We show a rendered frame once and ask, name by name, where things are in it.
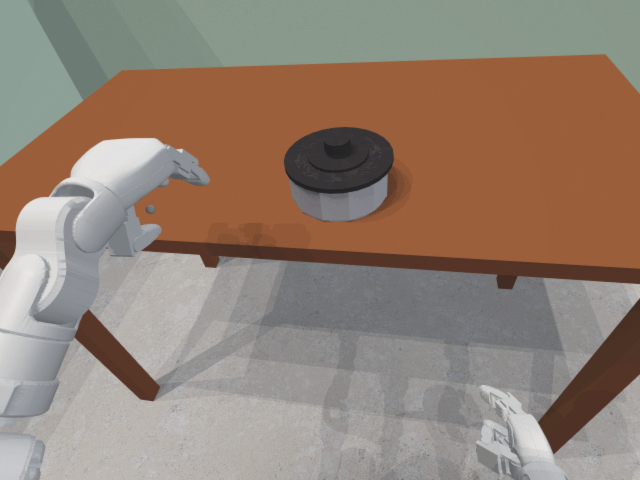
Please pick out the robot left forearm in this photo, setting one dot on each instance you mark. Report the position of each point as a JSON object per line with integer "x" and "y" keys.
{"x": 50, "y": 282}

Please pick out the knob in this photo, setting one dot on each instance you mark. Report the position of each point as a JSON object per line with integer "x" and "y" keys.
{"x": 337, "y": 143}

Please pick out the lid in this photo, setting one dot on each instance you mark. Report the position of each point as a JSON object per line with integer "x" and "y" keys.
{"x": 310, "y": 167}

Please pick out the table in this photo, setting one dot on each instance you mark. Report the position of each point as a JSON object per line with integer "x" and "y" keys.
{"x": 518, "y": 166}

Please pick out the left robot hand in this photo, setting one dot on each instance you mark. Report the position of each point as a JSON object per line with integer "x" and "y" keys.
{"x": 132, "y": 168}

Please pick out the right robot hand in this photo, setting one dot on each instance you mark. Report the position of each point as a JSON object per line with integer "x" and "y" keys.
{"x": 508, "y": 451}

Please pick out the left robot upper arm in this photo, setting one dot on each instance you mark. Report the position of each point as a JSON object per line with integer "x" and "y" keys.
{"x": 21, "y": 456}

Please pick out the pot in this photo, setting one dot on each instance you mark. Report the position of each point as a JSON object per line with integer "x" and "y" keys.
{"x": 340, "y": 207}

